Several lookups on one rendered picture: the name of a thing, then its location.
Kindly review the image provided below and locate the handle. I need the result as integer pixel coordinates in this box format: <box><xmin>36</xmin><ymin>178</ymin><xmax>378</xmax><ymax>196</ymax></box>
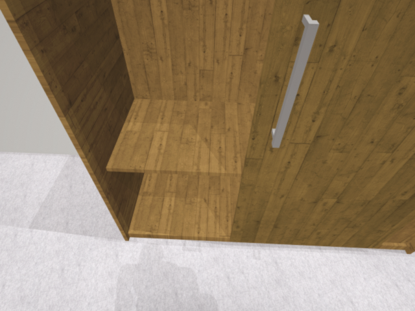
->
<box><xmin>271</xmin><ymin>14</ymin><xmax>319</xmax><ymax>148</ymax></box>

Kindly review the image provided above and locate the wardrobe door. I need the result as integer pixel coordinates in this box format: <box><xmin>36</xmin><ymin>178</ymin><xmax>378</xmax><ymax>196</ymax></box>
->
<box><xmin>230</xmin><ymin>0</ymin><xmax>415</xmax><ymax>248</ymax></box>
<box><xmin>385</xmin><ymin>219</ymin><xmax>415</xmax><ymax>244</ymax></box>

